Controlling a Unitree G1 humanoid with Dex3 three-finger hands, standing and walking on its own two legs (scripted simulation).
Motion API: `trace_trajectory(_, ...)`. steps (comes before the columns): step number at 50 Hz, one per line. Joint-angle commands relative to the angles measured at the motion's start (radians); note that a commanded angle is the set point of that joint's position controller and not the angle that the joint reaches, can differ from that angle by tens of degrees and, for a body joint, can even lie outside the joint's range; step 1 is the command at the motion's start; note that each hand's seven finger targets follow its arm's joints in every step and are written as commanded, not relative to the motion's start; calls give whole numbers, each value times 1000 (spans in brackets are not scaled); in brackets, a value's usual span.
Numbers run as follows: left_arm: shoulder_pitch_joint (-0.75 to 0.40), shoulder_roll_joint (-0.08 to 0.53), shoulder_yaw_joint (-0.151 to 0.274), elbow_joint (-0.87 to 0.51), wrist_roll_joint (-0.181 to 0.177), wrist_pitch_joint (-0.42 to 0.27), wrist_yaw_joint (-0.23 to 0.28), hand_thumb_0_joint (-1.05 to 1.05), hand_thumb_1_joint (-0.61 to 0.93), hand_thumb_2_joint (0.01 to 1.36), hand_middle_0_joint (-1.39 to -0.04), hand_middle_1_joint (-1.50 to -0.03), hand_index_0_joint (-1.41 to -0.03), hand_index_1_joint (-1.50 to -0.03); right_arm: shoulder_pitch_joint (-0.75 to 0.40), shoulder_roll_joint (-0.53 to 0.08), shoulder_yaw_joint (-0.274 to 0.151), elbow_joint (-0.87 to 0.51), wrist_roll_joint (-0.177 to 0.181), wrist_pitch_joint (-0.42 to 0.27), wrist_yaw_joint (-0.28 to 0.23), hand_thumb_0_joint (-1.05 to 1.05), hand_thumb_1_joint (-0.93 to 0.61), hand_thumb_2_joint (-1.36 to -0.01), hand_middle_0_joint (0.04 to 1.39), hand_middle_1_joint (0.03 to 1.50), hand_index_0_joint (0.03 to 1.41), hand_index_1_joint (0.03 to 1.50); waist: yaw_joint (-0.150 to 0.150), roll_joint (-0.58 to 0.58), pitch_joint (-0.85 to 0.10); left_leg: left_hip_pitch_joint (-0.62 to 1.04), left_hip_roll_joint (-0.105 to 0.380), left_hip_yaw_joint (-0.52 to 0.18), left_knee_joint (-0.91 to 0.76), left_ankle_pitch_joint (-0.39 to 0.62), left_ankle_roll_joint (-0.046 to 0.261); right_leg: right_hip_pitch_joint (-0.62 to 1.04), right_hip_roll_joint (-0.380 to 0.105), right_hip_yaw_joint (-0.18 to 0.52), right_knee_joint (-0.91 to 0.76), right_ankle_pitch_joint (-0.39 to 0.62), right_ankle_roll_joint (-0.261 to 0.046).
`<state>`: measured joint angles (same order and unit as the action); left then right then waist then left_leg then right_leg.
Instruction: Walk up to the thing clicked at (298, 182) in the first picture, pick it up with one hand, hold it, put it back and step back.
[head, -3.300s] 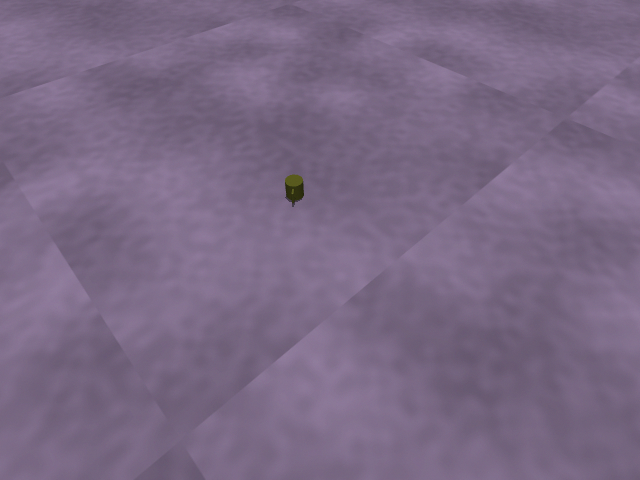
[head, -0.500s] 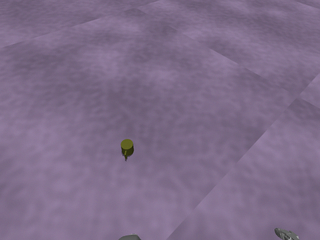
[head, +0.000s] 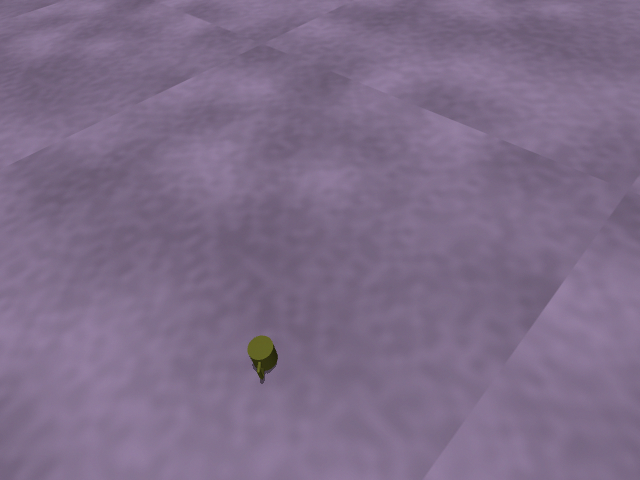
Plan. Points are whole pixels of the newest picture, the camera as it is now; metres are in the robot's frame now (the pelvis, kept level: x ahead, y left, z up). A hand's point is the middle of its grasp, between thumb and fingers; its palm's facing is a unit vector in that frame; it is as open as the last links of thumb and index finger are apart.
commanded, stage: walk up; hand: left
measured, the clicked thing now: (262, 358) +0.59 +0.28 -0.72
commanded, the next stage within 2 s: none
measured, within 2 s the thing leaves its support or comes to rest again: neither
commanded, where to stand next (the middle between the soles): +0.23 +0.05 m, yaw -1 degrees
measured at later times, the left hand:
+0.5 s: hand out of the picture +0.17 +0.33 -0.16, palm faces -0.07 -0.95 -0.31, open 7.4 cm
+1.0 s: hand (139, 434) +0.22 +0.31 -0.14, palm faces -0.06 -0.93 -0.35, open 7.4 cm
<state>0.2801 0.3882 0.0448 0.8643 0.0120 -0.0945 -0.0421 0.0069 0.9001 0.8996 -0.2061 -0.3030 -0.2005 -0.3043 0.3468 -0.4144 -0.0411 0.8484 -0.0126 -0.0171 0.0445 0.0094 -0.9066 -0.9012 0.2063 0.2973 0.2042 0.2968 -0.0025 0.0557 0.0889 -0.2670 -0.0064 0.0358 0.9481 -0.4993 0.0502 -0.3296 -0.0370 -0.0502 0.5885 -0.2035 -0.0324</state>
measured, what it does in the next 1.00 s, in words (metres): walks ahead: left foot, then right foot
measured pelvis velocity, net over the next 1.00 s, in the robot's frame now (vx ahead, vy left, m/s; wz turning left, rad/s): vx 0.13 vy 0.06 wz -0.04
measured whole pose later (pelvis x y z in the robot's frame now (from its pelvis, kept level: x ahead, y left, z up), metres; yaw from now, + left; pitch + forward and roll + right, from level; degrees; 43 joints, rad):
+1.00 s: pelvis +0.13 +0.06 +0.01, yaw -2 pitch -4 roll +0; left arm 0.15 0.35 0.00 1.03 0.01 -0.01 -0.02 0.01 0.90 0.90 -0.21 -0.30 -0.20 -0.30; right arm 0.16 -0.35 0.02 1.03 -0.01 -0.02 0.02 0.01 -0.91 -0.90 0.21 0.30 0.21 0.30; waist 0.00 0.02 0.07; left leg -0.23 0.02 0.10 0.51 -0.22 0.02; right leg -0.23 -0.02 -0.02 0.53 -0.24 0.00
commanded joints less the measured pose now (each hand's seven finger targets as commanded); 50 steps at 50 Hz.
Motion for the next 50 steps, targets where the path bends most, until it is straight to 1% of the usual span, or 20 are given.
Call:
trace_trajectory(1,92,286,79,-54,-22,-15,33,0,900,900,-200,-300,-200,-300,23,-207,-64,-62,13,-33,-6,0,-900,-900,200,300,200,300,30,-185,-24,-310,78,-112,95,71,-7,230,-265,368,-328,-71,-179)
trace_trajectory(3,78,284,76,-60,-15,-18,32,0,900,900,-200,-300,-200,-300,41,-190,-63,-51,8,-27,4,0,-900,-900,200,300,200,300,18,-213,-38,-256,72,-79,56,140,-19,177,-220,271,-321,24,-173)
trace_trajectory(5,57,283,76,-81,-11,-16,27,0,900,900,-200,-300,-200,-300,41,-181,-65,-45,4,-23,13,0,-900,-900,200,300,200,300,13,-223,-24,-223,76,-44,-22,188,-37,119,-191,199,-345,-42,-174)
trace_trajectory(8,48,291,81,-98,-3,-10,19,0,900,900,-200,-300,-200,-300,-19,-179,-74,-54,-6,-25,25,0,-900,-900,200,300,200,300,25,-239,6,-203,94,-18,-149,217,-57,58,-184,172,-379,-227,-180)
trace_trajectory(12,41,291,77,-106,2,3,14,0,900,900,-200,-300,-200,-300,-60,-164,-75,-45,-10,-42,19,0,-900,-900,200,300,200,300,37,-221,7,-100,81,7,-290,282,-63,7,-189,151,-317,-218,-170)
trace_trajectory(16,-4,243,43,-112,-5,26,23,0,900,900,-200,-300,-200,-300,44,-168,-81,11,-14,-60,-10,0,-900,-900,200,300,200,300,-40,-99,-59,155,31,21,-410,299,-34,-99,-155,103,-61,-92,-120)
trace_trajectory(17,47,186,23,-111,-5,32,23,0,900,900,-200,-300,-200,-300,88,-214,-90,17,-17,-68,-22,0,-900,-900,200,300,200,300,-57,64,-96,218,120,-105,-540,167,0,-133,-98,51,122,-91,-79)
trace_trajectory(18,95,120,3,-109,-20,37,26,0,900,900,-200,-300,-200,-300,67,-292,-102,-5,-25,-74,-28,0,-900,-900,200,300,200,300,-25,285,-75,229,346,-481,-672,152,66,-274,50,-20,349,-291,-3)
trace_trajectory(19,116,215,32,-70,-13,49,43,0,900,900,-200,-300,-200,-300,41,-333,-109,-22,-5,-69,-27,0,-900,-900,200,300,200,300,-26,165,-66,169,422,-585,-698,136,156,-255,42,66,423,-349,-9)
trace_trajectory(20,101,251,38,-51,-11,53,52,0,900,900,-200,-300,-200,-300,19,-326,-113,-18,3,-64,-28,0,-900,-900,200,300,200,300,-23,162,-33,145,441,-591,-684,163,219,-256,11,87,484,-355,-15)
trace_trajectory(23,95,230,34,-24,-21,51,52,0,900,900,-200,-300,-200,-300,-16,-222,-74,-36,2,-65,-42,0,-900,-900,200,300,200,300,-1,123,-68,162,275,-239,-582,708,114,-195,-4,155,448,-254,-11)
trace_trajectory(25,106,208,28,-2,-24,57,46,0,900,900,-200,-300,-200,-300,-29,-219,-68,-30,12,-66,-47,0,-900,-900,200,300,200,300,8,140,-105,170,245,-164,-550,791,106,-145,3,115,410,-199,0)
trace_trajectory(34,22,168,24,44,-10,75,51,0,900,900,-200,-300,-200,-300,-126,-221,-53,-46,7,-32,-56,0,-900,-900,200,300,200,300,3,103,-115,2,286,-132,-490,654,151,72,7,24,119,-119,17)
trace_trajectory(37,30,178,29,74,2,63,56,0,900,900,-200,-300,-200,-300,-176,-176,-30,-32,21,-19,-52,0,-900,-900,200,300,200,300,42,-9,-140,-67,239,-120,-407,424,73,216,-5,70,-129,7,-18)
trace_trajectory(39,-61,256,39,51,13,40,58,0,900,900,-200,-300,-200,-300,-141,-106,-5,-20,27,-16,-49,0,-900,-900,200,300,200,300,-10,-233,-119,-117,92,-30,-290,171,-23,173,-238,410,-244,98,-109)
trace_trajectory(40,-154,283,36,41,3,48,52,0,900,900,-200,-300,-200,-300,-138,-139,-15,17,26,-12,-55,0,-900,-900,200,300,200,300,-20,-228,-96,13,46,-17,-295,43,-29,22,-285,395,-226,89,-192)
trace_trajectory(42,-175,219,13,47,-4,57,45,0,900,900,-200,-300,-200,-300,-125,-165,-21,70,16,-24,-54,0,-900,-900,200,300,200,300,-40,-164,-77,146,94,-68,-465,159,-16,-82,-184,260,-184,15,-94)
trace_trajectory(44,-161,188,4,72,-11,56,42,0,900,900,-200,-300,-200,-300,-208,-190,-21,85,17,-33,-45,0,-900,-900,200,300,200,300,-8,-137,-95,104,154,-118,-518,250,12,7,-86,156,-156,7,-18)
trace_trajectory(47,-160,191,5,101,-8,62,36,0,900,900,-200,-300,-200,-300,-231,-175,-3,112,9,-34,-39,0,-900,-900,200,300,200,300,12,-149,-63,29,154,-124,-590,104,9,51,-84,184,-226,-178,-23)
trace_trajectory(50,-194,186,1,123,-9,63,35,0,900,900,-200,-300,-200,-300,-245,-169,0,156,5,-31,-36,0,-900,-900,200,300,200,300,6,-102,-21,24,137,-115,-631,105,-15,49,-88,195,-271,-213,-25)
